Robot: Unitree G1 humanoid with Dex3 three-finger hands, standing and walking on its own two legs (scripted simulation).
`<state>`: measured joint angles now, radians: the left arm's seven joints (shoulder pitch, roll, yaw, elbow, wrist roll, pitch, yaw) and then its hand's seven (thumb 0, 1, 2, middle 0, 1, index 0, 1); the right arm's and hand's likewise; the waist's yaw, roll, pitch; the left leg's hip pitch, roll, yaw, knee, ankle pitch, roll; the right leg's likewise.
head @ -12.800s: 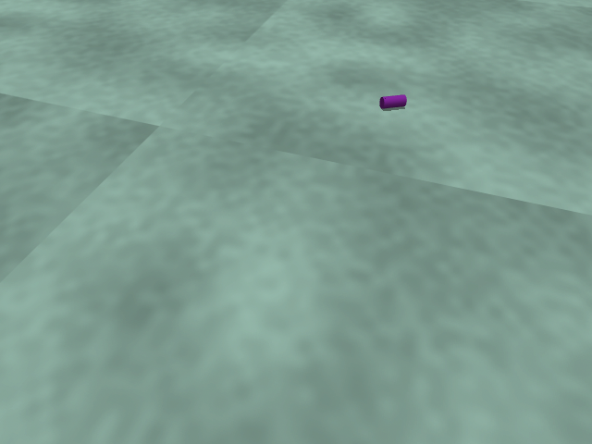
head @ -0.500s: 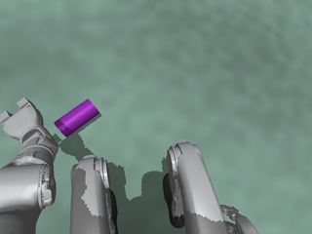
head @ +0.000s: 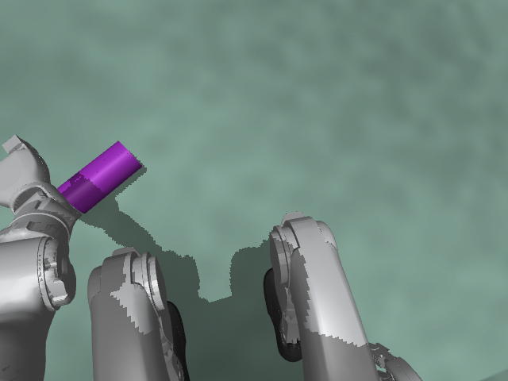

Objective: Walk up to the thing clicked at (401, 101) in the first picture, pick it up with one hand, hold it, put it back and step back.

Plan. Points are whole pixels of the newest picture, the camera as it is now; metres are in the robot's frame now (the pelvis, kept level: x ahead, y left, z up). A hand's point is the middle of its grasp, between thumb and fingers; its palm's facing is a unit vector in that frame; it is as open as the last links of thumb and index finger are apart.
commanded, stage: rise first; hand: left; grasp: from above
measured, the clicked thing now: (101, 176) +0.51 +0.23 -0.31
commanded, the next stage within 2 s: approach in 0.58 s
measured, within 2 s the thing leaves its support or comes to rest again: neither
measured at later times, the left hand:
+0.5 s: hand (56, 187) +0.46 +0.27 -0.18, palm faces -0.32 -0.28 -0.91, open 14.0 cm
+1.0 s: hand (91, 160) +0.51 +0.21 -0.20, palm faces -0.30 -0.28 -0.91, open 14.2 cm
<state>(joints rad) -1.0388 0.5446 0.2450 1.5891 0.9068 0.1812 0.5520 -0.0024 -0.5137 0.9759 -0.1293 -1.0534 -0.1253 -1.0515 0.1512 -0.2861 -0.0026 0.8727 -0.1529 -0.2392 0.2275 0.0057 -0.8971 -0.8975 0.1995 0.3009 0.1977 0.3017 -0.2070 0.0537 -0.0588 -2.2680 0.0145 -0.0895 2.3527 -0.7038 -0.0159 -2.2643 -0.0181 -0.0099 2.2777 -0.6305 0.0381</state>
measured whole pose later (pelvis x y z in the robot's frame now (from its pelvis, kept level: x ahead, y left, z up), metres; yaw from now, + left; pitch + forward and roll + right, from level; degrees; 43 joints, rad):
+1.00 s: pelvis +0.00 +0.00 -0.03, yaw -3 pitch +35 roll -8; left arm -1.26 0.64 0.21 1.81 0.99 0.16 0.67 0.00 -0.57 1.00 -0.11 -1.05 -0.09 -1.06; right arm 0.16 -0.31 0.07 0.90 -0.22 -0.30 0.31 0.00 -0.90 -0.89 0.20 0.30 0.20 0.30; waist -0.34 0.00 0.01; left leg -2.35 0.01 -0.15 2.45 -0.72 -0.02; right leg -2.32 -0.01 -0.05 2.34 -0.63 0.04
